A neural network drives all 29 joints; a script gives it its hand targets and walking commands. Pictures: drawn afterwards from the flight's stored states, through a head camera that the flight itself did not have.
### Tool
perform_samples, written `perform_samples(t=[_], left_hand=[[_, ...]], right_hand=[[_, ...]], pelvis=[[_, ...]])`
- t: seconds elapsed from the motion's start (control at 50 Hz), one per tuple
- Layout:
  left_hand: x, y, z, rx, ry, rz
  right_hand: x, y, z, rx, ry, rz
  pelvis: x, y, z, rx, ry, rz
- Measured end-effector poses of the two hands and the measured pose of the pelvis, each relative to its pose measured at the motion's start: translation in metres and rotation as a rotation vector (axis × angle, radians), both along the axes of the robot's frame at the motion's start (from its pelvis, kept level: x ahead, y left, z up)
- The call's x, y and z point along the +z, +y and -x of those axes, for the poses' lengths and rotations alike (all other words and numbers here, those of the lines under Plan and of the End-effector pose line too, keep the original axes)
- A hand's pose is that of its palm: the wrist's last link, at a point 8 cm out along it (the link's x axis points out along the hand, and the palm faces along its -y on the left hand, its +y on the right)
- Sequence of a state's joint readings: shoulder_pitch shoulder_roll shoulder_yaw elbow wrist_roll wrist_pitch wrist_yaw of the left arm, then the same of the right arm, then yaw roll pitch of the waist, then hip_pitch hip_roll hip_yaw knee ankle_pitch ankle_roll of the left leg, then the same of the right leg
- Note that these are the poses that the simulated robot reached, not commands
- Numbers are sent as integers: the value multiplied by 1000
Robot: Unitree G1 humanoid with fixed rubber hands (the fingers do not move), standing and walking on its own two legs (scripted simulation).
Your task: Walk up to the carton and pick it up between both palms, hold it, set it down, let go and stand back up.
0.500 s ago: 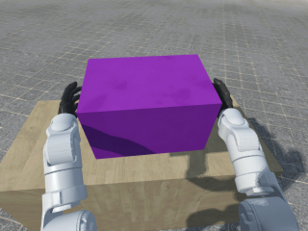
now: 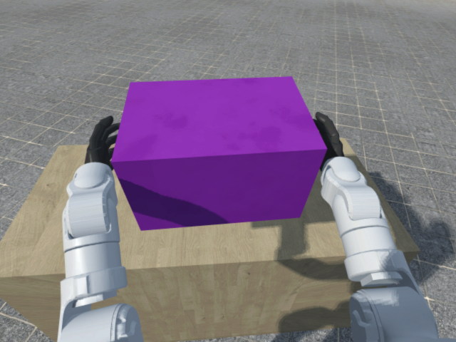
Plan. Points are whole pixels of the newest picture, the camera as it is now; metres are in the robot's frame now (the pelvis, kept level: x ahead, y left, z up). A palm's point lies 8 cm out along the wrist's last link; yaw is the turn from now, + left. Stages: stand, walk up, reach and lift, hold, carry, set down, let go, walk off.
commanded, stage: hold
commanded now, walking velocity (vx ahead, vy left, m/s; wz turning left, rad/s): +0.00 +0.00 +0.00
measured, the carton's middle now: (217, 152) +0.40 +0.00 +0.16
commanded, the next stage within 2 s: none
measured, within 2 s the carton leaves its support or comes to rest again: neither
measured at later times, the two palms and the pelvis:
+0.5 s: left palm (98, 165) +0.36 +0.20 +0.18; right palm (325, 156) +0.36 -0.18 +0.17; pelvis +0.01 +0.00 +0.00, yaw +0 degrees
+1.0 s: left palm (101, 167) +0.35 +0.19 +0.17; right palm (329, 159) +0.35 -0.19 +0.17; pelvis +0.01 +0.00 +0.00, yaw +0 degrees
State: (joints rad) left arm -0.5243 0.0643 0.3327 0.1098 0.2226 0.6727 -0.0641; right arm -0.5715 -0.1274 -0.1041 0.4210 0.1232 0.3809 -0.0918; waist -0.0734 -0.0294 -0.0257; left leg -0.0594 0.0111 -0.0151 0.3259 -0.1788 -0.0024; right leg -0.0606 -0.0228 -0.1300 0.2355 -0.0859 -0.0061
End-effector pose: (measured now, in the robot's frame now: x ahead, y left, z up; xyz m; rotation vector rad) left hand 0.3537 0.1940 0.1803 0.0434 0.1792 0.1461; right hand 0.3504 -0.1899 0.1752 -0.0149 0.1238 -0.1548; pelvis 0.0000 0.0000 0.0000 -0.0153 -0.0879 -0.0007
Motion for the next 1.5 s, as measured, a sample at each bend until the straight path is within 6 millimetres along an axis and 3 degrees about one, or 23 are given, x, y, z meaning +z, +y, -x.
perform_samples(t=[0.62, 1.18, 1.5], left_hand=[[-5, 5, -2, 0, 2, -3], [-6, 0, 1, 6, 24, 7], [-1, -2, 0, -5, 0, -4]], right_hand=[[-2, 5, -3, 1, -1, 6], [-8, 1, 1, -2, 18, -14], [0, -1, 2, -7, -6, -4]], pelvis=[[0, 6, -9, -2, -4, 4], [0, 0, -1, -1, -14, -2], [0, 2, 0, -4, -6, 1]])
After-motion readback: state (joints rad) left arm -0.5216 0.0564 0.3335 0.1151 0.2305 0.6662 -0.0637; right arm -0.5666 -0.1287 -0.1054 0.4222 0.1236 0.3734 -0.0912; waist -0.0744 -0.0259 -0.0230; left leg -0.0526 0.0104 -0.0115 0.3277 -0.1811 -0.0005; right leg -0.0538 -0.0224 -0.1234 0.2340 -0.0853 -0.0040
